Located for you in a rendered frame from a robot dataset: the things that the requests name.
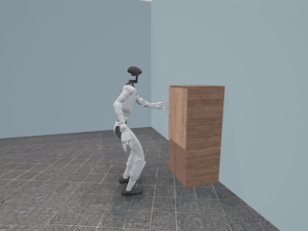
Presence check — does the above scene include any cupboard door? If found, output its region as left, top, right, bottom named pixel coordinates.
left=168, top=87, right=188, bottom=149

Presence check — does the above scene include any robot left shin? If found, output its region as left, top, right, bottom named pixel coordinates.
left=123, top=153, right=136, bottom=179

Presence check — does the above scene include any robot right hand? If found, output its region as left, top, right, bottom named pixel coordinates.
left=120, top=131, right=134, bottom=153

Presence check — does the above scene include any left robot forearm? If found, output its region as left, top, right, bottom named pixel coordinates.
left=142, top=101, right=157, bottom=109

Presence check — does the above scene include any humanoid robot head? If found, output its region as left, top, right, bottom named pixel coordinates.
left=125, top=66, right=142, bottom=87

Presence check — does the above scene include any handle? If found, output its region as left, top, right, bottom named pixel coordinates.
left=165, top=100, right=170, bottom=114

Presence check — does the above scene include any right robot upper arm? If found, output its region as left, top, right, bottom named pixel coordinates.
left=113, top=85, right=135, bottom=108

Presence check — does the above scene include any right robot forearm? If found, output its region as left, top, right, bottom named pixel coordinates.
left=115, top=102, right=128, bottom=133

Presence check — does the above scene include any robot left hand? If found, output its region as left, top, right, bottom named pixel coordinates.
left=156, top=102, right=168, bottom=110

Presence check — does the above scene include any left robot upper arm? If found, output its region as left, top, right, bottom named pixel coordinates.
left=136, top=95, right=145, bottom=105

